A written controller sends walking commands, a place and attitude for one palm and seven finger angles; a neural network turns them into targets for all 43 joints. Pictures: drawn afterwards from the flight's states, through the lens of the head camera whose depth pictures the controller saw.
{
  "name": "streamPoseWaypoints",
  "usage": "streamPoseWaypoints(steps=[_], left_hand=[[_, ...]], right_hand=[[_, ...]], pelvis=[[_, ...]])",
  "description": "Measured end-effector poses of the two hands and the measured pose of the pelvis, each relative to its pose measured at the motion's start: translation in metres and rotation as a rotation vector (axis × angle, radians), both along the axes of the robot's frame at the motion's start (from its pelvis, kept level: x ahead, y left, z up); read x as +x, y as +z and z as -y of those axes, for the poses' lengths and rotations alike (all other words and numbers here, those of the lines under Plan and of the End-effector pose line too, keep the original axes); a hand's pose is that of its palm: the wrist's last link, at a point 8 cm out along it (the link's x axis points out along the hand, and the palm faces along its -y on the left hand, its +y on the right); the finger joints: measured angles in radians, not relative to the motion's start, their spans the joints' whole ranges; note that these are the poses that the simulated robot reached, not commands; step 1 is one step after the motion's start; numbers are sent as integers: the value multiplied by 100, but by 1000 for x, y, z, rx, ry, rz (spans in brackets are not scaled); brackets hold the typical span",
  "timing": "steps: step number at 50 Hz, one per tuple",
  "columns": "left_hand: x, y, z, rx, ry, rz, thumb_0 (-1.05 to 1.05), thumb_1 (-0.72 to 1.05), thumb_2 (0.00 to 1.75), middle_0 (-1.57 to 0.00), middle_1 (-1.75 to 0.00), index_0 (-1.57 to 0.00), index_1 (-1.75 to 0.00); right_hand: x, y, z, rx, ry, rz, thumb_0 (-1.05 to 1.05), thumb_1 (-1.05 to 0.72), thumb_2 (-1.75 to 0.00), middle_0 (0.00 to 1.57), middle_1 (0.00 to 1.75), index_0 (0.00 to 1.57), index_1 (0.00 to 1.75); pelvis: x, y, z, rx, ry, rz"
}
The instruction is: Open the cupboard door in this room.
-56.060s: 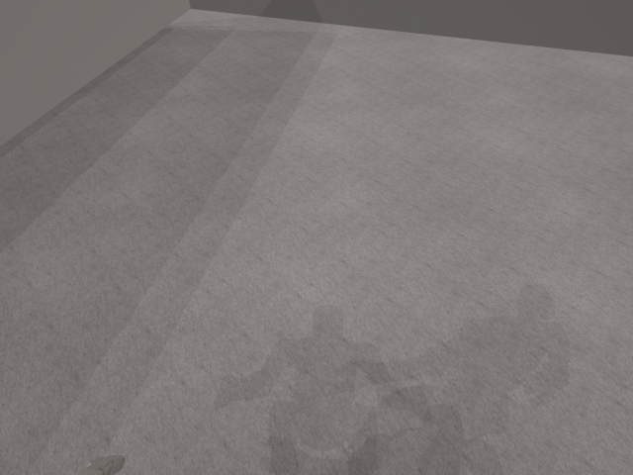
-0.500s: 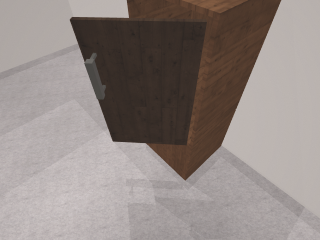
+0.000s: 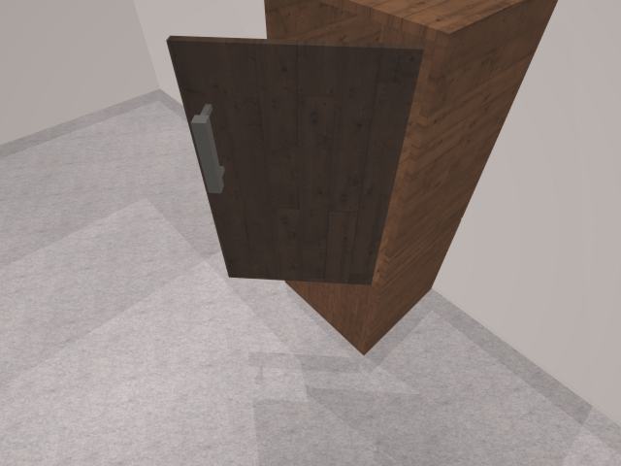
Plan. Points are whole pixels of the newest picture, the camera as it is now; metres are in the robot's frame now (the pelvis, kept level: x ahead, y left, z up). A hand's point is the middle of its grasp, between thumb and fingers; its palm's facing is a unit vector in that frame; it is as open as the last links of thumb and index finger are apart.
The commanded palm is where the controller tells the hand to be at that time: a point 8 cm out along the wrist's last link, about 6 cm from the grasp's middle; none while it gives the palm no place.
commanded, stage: come to a stop and stand still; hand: left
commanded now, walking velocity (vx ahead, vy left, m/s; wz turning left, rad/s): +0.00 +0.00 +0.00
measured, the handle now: (211, 149) +0.58 +0.21 +0.09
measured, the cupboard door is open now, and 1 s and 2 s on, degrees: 43 43 43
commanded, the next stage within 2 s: look again from close up in 0.12 s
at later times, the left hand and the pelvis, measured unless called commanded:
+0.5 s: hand out of the picture -0.01 +0.15 -0.17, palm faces +0.01 -0.98 -0.19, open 7.3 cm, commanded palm none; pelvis -0.01 -0.02 +0.01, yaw +0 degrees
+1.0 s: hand out of the picture -0.03 +0.13 -0.17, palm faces +0.07 -0.98 -0.16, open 7.4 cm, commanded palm none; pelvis +0.00 -0.03 +0.00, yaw +0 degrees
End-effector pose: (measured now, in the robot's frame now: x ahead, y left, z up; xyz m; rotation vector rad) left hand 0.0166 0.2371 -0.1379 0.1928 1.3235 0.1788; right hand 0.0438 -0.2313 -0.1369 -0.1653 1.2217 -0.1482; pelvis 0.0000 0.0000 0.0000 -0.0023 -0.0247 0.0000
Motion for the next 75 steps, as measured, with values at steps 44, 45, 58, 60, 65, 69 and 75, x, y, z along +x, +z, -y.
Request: streamPoseWaypoints(steps=[44,45,58,60,65,69,75], left_hand=[[-45,-1,59,-78,25,-67,1,91,90,-20,-30,-20,-30],[-46,-2,60,-79,30,-67,1,91,90,-20,-30,-20,-30],[-40,-13,34,-93,71,-126,1,91,90,-20,-30,-20,-30],[-30,-12,30,-86,61,-121,1,91,90,-20,-30,-20,-30],[-4,-8,25,-71,32,-85,1,91,90,-20,-30,-20,-30],[14,-5,21,-43,10,-52,1,92,90,-20,-30,-20,-30],[29,2,25,-13,-18,9,1,92,90,-20,-30,-20,-30]], right_hand=[[-78,-4,5,62,-54,-184,1,-91,-90,20,30,20,30],[-78,-4,6,62,-53,-187,1,-91,-90,20,30,20,30],[-66,3,-5,-4,-67,-201,1,-91,-90,20,29,20,30],[-63,3,-12,1,-72,-206,1,-91,-90,20,29,20,30],[-52,0,-27,32,-90,-195,1,-91,-90,20,30,20,30],[-51,-3,-27,39,-103,-197,2,-92,-90,20,30,20,30],[-55,-7,-11,50,-113,-185,2,-92,-90,20,30,20,30]], pelvis=[[-12,8,30,9,-8,4],[-11,7,30,8,-7,4],[17,2,7,6,-14,-9],[21,3,5,8,-15,-8],[23,5,3,6,-21,-8],[20,5,6,14,-28,-5],[10,4,15,8,-30,-7]])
